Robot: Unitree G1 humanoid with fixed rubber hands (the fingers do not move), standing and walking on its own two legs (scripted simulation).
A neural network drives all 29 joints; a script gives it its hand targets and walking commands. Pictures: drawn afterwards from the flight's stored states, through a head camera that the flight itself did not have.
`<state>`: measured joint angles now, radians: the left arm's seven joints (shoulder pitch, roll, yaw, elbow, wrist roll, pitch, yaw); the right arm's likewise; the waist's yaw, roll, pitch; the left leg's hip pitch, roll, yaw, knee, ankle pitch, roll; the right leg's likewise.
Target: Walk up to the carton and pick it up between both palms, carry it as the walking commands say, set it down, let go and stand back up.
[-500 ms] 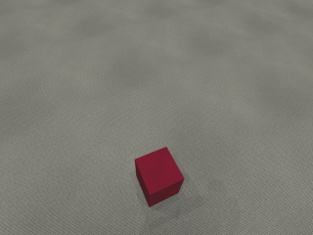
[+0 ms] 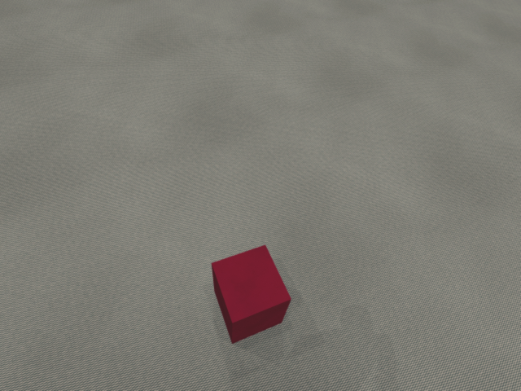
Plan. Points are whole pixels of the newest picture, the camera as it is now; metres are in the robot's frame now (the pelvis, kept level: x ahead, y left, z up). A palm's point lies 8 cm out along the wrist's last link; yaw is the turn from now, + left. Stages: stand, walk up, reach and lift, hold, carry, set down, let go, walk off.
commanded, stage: walk up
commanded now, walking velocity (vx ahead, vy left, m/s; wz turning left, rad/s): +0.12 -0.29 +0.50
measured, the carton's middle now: (248, 294) +0.51 +0.00 -0.65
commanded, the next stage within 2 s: none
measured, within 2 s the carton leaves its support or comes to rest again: neither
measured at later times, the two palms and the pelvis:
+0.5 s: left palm out of the picture -0.06 +0.05 -0.14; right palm (443, 356) +0.22 -0.35 -0.16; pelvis +0.10 -0.15 -0.02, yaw +16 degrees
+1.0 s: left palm (246, 378) +0.18 +0.02 -0.14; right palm (447, 284) +0.37 -0.41 -0.16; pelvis +0.23 -0.21 -0.02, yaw +20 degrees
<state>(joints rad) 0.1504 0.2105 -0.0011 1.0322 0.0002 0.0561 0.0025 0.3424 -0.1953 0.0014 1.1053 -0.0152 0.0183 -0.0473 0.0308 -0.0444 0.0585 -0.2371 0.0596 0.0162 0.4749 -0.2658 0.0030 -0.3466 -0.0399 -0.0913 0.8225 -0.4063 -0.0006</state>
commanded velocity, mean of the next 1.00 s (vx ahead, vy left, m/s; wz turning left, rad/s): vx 0.17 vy -0.11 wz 0.25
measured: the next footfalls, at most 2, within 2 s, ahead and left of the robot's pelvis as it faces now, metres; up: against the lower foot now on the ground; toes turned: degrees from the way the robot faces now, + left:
right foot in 0.08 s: +0.04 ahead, -0.13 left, +0.00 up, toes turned -5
left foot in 0.64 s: +0.13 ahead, +0.02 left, +0.00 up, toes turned +20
